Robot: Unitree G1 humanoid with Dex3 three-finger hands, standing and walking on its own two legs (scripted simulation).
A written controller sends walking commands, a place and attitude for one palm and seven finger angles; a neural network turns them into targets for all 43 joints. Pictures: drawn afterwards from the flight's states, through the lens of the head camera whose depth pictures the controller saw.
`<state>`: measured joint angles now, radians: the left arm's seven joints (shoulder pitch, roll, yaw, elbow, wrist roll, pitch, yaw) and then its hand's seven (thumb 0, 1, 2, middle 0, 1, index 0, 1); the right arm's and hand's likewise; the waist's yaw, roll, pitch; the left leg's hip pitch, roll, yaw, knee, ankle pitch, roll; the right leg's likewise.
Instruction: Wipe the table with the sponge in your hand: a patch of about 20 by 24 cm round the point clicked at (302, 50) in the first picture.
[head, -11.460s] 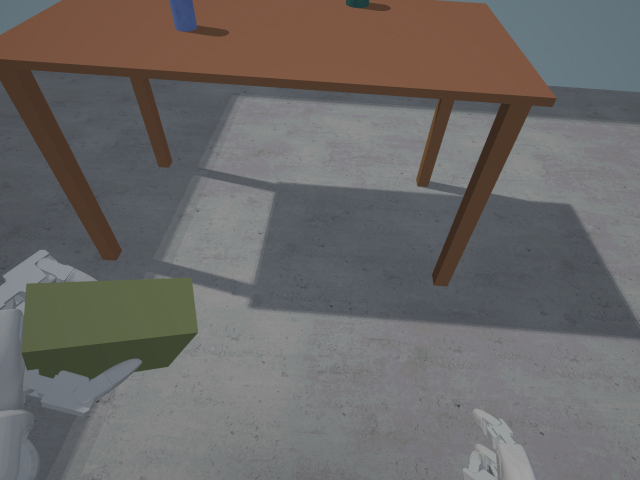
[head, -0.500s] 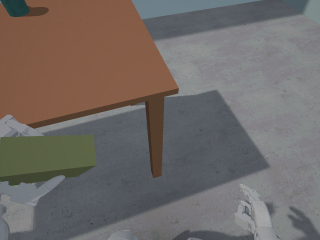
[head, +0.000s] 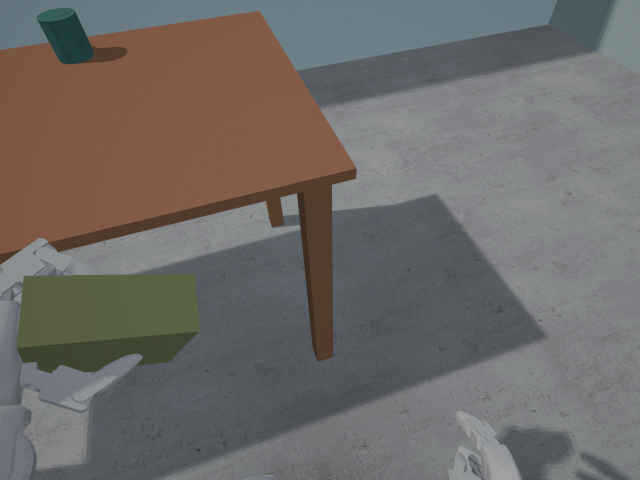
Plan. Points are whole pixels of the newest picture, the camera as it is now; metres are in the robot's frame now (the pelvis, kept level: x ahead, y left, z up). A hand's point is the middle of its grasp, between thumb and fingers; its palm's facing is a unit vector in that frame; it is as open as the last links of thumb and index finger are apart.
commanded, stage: come to a stop and stand still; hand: left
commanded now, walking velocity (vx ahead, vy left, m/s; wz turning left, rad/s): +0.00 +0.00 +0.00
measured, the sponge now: (136, 325) +0.23 +0.19 +0.14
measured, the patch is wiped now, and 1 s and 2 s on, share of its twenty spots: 0.00 0.00 0.00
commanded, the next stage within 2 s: look again from close up in 0.68 s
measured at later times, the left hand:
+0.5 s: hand (40, 403) +0.15 +0.23 +0.17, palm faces +0.39 -0.83 -0.40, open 9.9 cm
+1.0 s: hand (6, 348) +0.19 +0.28 +0.17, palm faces +0.38 -0.85 -0.37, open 9.9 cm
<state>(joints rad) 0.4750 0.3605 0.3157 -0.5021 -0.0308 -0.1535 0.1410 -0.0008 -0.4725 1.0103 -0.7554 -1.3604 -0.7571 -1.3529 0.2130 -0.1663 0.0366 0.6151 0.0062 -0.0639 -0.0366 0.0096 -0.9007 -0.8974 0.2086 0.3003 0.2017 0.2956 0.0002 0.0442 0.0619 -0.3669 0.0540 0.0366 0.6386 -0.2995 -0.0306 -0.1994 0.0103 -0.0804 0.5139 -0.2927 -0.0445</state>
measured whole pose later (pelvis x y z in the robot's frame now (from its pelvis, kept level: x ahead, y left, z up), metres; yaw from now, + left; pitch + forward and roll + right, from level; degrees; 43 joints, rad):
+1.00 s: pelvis -0.04 +0.03 +0.01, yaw -3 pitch -1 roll -1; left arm 0.35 0.37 0.38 -0.34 -0.05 -0.28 0.09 0.00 -0.47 1.01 -0.76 -1.36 -0.76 -1.35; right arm 0.26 -0.22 0.01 0.60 0.01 -0.18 -0.02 0.01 -0.90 -0.90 0.21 0.30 0.20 0.30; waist 0.03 0.00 0.04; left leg -0.25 -0.01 0.04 0.46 -0.20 0.04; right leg -0.26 0.01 -0.01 0.45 -0.22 -0.01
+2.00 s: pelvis +0.02 +0.08 -0.02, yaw -3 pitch -3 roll -1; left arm 0.40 0.36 0.36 -0.42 -0.04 -0.24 0.10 0.00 -0.48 1.01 -0.77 -1.35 -0.77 -1.35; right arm 0.24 -0.22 0.00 0.58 0.00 -0.04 0.02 0.01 -0.90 -0.90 0.21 0.30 0.20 0.30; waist -0.01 0.04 0.06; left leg -0.41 -0.06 0.03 1.10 -0.46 0.02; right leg -0.29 -0.03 -0.15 0.67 -0.34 -0.04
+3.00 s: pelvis +0.08 +0.28 -0.02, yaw -3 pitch -1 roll +1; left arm 0.46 0.38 0.38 -0.54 -0.02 -0.20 0.13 0.00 -0.48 1.01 -0.78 -1.35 -0.78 -1.34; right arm 0.20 -0.18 0.01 0.58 0.01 -0.13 -0.01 0.01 -0.90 -0.90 0.20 0.30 0.20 0.30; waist 0.00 0.03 0.05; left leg -0.35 0.02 0.09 0.72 -0.34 0.00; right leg -0.30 -0.02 -0.16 0.69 -0.38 -0.06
